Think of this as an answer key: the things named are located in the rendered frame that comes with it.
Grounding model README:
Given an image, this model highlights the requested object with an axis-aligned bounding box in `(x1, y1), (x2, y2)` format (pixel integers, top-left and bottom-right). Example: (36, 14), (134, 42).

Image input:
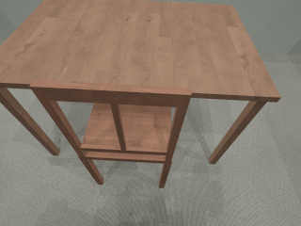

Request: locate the table
(0, 0), (281, 165)

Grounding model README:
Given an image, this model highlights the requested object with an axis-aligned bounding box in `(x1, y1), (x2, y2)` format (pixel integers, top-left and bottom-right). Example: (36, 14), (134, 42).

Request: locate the chair
(29, 80), (192, 188)

